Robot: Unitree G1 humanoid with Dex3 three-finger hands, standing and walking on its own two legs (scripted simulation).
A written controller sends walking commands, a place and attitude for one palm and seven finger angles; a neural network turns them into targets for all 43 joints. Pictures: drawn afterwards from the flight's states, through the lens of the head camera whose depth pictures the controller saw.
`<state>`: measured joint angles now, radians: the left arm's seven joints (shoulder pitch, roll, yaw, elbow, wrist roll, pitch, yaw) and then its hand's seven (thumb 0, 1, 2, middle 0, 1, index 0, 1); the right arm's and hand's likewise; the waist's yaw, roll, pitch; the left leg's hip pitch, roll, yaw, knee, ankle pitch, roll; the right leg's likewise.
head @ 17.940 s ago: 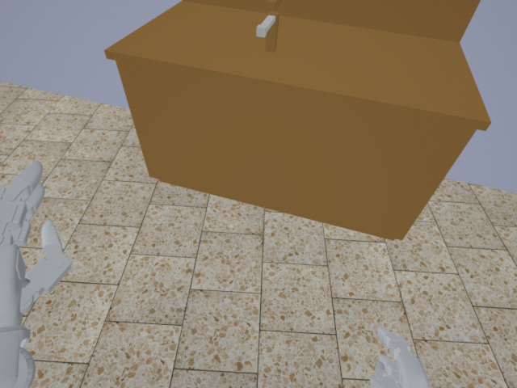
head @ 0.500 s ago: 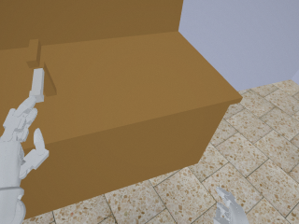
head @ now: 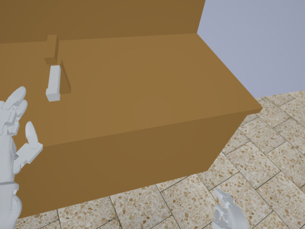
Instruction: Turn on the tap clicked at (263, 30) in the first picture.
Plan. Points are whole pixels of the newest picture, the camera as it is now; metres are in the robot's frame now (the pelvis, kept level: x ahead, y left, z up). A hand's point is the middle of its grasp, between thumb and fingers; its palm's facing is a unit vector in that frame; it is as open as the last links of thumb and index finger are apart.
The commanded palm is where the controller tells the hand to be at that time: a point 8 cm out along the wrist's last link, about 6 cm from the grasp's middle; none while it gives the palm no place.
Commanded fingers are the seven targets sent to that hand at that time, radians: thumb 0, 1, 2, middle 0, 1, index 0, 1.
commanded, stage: come to a stop and stand still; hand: left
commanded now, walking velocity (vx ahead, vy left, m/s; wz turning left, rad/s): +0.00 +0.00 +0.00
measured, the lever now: (53, 94) +0.41 +0.34 +0.10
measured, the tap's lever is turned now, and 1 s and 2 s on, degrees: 0 0 0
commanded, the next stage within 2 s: look again from close up in 0.48 s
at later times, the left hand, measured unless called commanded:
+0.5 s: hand (51, 135) +0.24 +0.24 +0.16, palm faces +0.41 -0.84 -0.36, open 7.4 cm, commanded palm +0.18 +0.27 +0.17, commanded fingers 0.00 0.90 0.90 -0.20 -0.30 -0.20 -0.30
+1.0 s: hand (48, 141) +0.23 +0.24 +0.15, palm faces +0.41 -0.84 -0.36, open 7.4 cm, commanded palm +0.17 +0.27 +0.17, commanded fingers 0.00 0.90 0.90 -0.20 -0.30 -0.20 -0.30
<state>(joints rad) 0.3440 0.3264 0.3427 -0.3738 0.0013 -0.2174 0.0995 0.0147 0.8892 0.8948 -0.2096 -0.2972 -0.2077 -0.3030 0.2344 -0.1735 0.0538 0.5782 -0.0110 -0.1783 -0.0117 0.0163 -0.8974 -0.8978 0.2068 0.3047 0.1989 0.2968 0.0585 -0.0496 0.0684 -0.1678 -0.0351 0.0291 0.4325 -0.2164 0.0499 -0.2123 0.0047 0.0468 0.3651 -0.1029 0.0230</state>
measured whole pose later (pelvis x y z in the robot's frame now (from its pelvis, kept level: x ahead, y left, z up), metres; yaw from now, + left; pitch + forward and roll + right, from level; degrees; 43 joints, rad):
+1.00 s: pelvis +0.02 -0.01 +0.00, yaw +1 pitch -1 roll -1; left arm 0.42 0.35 0.33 -0.43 -0.04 -0.19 0.11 0.02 0.89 0.89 -0.21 -0.30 -0.21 -0.30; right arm 0.22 -0.20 0.03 0.58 0.00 -0.10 -0.04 0.02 -0.90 -0.90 0.21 0.30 0.20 0.30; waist 0.03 -0.02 0.05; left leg -0.17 -0.02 0.00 0.40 -0.21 0.03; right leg -0.20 0.01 0.02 0.32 -0.10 0.01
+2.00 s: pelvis +0.02 +0.01 +0.00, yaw +0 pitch -1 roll -1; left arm 0.39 0.35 0.35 -0.46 -0.03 -0.22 0.11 0.01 0.89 0.89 -0.21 -0.30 -0.21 -0.30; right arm 0.20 -0.18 0.04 0.56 0.00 -0.12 -0.03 0.02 -0.90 -0.90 0.21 0.30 0.20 0.30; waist 0.05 -0.04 0.06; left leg -0.17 -0.05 0.02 0.44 -0.25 0.06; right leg -0.21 -0.01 0.04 0.37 -0.14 0.04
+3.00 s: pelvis +0.02 +0.00 +0.00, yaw +0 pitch -1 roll -1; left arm 0.39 0.38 0.37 -0.38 -0.03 -0.24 0.09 0.02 0.88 0.89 -0.22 -0.30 -0.22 -0.30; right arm 0.25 -0.18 0.03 0.59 0.01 -0.17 -0.03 0.02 -0.90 -0.90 0.21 0.30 0.20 0.30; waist 0.04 -0.06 0.08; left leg -0.19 -0.04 0.03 0.48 -0.27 0.06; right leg -0.23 0.00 0.04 0.42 -0.16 0.03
